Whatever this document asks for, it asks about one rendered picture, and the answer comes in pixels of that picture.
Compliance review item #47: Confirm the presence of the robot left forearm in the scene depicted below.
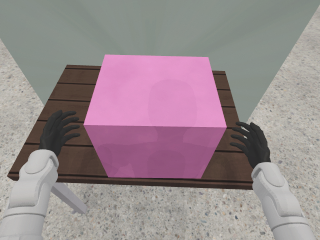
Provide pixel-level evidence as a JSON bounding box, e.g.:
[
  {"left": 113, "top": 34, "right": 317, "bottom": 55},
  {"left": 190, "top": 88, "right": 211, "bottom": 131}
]
[{"left": 0, "top": 149, "right": 59, "bottom": 240}]

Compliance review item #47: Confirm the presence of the robot left hand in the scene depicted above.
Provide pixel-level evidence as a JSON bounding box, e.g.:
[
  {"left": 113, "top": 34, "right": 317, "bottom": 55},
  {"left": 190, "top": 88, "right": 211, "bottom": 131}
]
[{"left": 38, "top": 110, "right": 80, "bottom": 157}]

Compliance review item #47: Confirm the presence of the robot right forearm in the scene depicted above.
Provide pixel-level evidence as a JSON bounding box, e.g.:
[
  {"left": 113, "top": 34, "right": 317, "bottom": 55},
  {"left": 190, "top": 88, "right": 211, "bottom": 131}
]
[{"left": 251, "top": 162, "right": 316, "bottom": 240}]

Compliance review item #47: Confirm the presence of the carton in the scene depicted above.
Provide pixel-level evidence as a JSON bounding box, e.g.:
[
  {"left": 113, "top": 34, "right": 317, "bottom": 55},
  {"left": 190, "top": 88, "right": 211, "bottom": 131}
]
[{"left": 83, "top": 54, "right": 227, "bottom": 179}]

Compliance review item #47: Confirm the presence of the robot right hand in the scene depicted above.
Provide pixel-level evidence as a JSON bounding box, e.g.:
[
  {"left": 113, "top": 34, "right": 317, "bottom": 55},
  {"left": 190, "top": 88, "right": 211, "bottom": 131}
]
[{"left": 230, "top": 121, "right": 271, "bottom": 169}]

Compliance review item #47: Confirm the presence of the table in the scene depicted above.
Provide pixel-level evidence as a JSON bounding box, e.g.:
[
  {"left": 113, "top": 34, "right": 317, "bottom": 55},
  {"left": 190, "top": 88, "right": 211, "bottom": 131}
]
[{"left": 7, "top": 64, "right": 254, "bottom": 214}]

